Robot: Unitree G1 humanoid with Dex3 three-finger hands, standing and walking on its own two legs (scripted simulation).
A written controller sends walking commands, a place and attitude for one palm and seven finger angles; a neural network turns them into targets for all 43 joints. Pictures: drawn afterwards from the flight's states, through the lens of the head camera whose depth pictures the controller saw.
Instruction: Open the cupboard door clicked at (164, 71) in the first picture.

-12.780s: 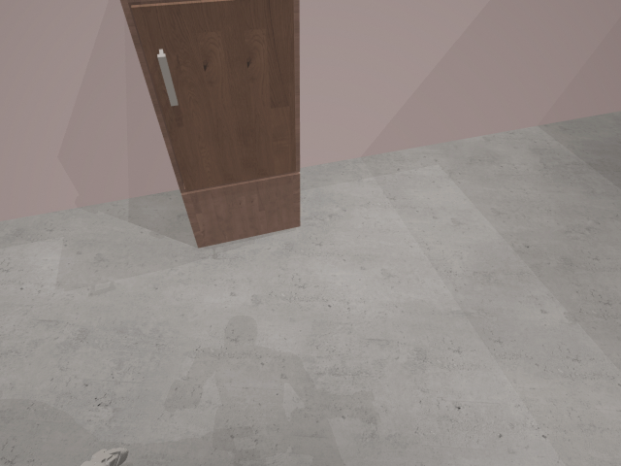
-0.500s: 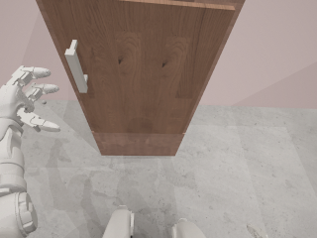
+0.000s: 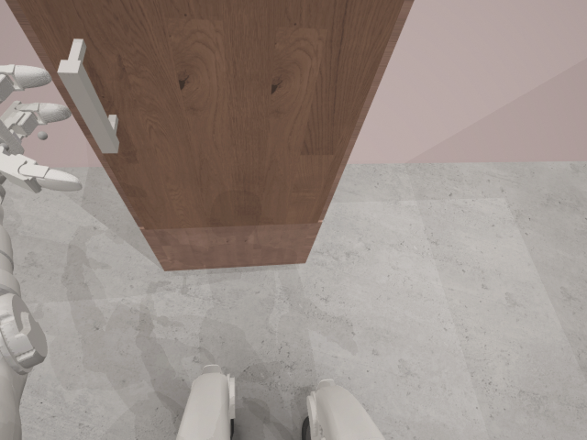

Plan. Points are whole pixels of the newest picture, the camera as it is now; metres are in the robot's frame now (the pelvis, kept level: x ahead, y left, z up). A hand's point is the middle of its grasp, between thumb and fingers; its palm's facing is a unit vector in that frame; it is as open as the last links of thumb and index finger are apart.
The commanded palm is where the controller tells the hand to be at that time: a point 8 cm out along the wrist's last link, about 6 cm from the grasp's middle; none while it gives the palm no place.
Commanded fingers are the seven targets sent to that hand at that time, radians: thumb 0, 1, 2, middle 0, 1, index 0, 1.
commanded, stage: move the hooked fingers beside the handle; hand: left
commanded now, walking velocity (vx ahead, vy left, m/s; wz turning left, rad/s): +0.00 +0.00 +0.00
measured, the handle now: (95, 100) +0.53 +0.25 +0.09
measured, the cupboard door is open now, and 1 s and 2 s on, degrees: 0 0 0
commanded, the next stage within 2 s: slide the fingers in behind the handle in 0.86 s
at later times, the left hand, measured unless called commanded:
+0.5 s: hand (33, 133) +0.47 +0.30 +0.09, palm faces +0.05 -1.00 +0.00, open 14.0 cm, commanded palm +0.46 +0.33 +0.08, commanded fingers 0.00 -0.50 0.30 -0.30 -1.20 -0.30 -1.20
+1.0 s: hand (34, 135) +0.47 +0.30 +0.09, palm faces +0.05 -1.00 +0.01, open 14.0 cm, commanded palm +0.46 +0.33 +0.08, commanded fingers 0.00 -0.50 0.30 -0.30 -1.20 -0.30 -1.20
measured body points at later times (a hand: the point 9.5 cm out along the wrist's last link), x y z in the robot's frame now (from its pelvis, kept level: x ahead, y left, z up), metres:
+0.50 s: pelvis +0.00 +0.01 +0.00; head +0.13 +0.06 +0.43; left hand +0.47 +0.36 +0.09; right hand +0.04 -0.27 -0.10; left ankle +0.07 +0.12 -0.64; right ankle +0.01 -0.14 -0.64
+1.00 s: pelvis +0.00 +0.01 +0.00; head +0.13 +0.05 +0.43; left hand +0.46 +0.36 +0.09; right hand +0.04 -0.27 -0.10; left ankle +0.07 +0.12 -0.64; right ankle +0.01 -0.14 -0.64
